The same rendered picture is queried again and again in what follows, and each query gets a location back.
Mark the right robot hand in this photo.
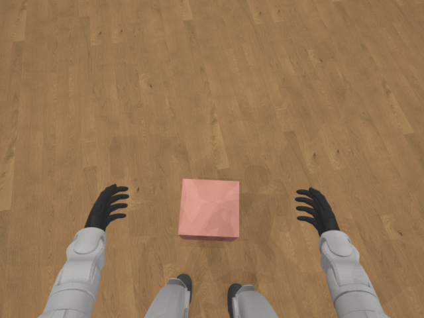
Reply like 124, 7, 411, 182
295, 187, 340, 237

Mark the left robot thigh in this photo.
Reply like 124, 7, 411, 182
144, 284, 190, 318

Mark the left robot hand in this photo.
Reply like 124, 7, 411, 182
84, 184, 129, 231

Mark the right robot forearm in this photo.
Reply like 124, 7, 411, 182
319, 230, 391, 318

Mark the carton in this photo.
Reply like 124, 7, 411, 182
178, 179, 239, 242

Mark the left robot forearm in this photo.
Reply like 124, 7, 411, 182
37, 227, 107, 318

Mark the left robot shin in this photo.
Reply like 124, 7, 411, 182
165, 278, 186, 288

